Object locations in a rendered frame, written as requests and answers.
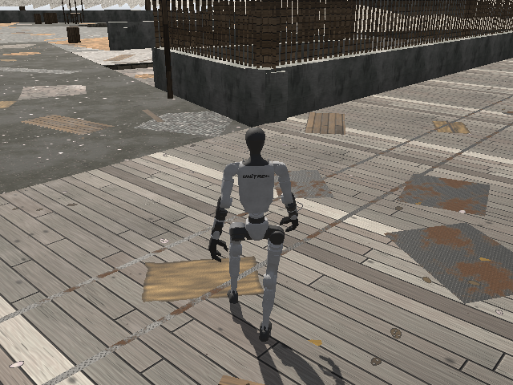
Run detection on robot left upper arm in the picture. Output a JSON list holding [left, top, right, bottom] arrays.
[[220, 162, 239, 209]]

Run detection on right robot hand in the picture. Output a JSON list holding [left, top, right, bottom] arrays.
[[280, 217, 299, 232]]

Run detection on left robot hand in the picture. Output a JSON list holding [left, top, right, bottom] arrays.
[[208, 238, 228, 262]]

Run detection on left robot foot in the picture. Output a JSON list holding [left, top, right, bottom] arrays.
[[227, 290, 238, 304]]

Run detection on left robot forearm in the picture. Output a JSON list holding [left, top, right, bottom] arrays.
[[210, 196, 228, 240]]

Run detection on robot right upper arm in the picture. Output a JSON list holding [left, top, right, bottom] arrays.
[[273, 161, 293, 205]]

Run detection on robot left thigh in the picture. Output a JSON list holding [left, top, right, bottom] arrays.
[[229, 222, 246, 257]]

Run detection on right robot forearm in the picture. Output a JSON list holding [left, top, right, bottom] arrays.
[[285, 192, 298, 220]]

